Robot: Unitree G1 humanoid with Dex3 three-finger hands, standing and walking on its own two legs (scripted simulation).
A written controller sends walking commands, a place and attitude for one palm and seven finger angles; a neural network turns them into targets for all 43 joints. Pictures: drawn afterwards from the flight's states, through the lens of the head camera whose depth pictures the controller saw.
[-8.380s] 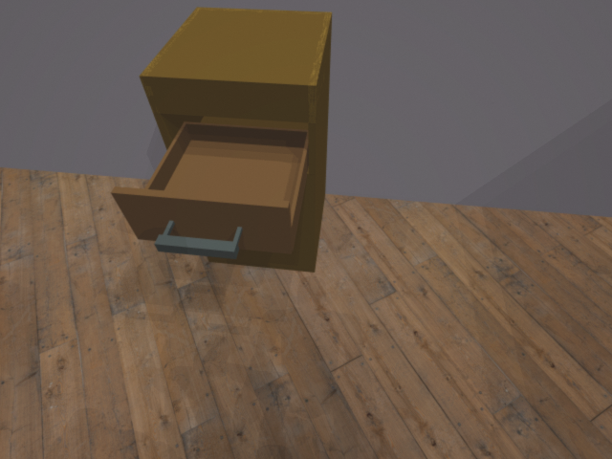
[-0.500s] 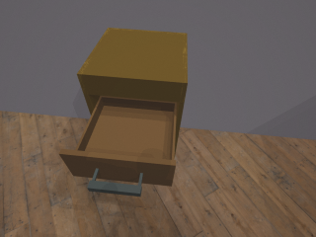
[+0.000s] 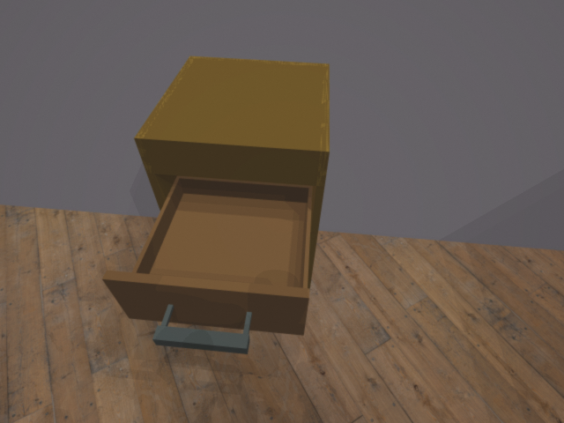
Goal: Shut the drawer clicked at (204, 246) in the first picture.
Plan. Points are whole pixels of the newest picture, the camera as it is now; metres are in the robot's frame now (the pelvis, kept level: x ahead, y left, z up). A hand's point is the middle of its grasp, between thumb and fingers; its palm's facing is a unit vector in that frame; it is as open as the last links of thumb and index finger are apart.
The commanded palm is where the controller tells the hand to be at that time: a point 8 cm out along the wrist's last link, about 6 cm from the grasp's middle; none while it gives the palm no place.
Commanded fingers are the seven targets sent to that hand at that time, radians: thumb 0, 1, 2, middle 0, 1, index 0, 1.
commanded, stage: look again from close up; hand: left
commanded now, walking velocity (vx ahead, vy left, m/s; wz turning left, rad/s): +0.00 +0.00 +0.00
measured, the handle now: (205, 326) +0.32 +0.17 -0.16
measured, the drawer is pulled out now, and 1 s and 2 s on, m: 0.30 0.30 0.30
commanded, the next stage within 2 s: raise the hand and make a fist in 0.26 s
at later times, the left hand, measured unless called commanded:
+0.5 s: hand out of the picture +0.08 +0.19 -0.10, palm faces +0.21 -0.95 -0.23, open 7.1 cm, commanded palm +0.09 +0.20 -0.07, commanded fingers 0.00 0.90 0.90 -0.36 -0.47 -0.36 -0.47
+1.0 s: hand out of the picture +0.14 +0.14 -0.06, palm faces +0.00 -1.00 -0.06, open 4.8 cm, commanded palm +0.12 +0.19 -0.07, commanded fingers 0.00 0.90 0.90 -0.86 -1.01 -0.86 -1.01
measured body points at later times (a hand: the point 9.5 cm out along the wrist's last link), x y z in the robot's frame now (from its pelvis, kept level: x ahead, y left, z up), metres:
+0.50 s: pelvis -0.01 -0.01 -0.01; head -0.02 -0.02 +0.44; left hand +0.07 +0.24 -0.08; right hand +0.03 -0.25 -0.15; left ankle +0.01 +0.11 -0.74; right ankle +0.00 -0.12 -0.74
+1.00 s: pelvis -0.03 -0.03 -0.13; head +0.04 -0.02 +0.32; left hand +0.13 +0.19 -0.06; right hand +0.23 -0.21 -0.18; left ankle +0.01 +0.11 -0.74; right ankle +0.00 -0.12 -0.74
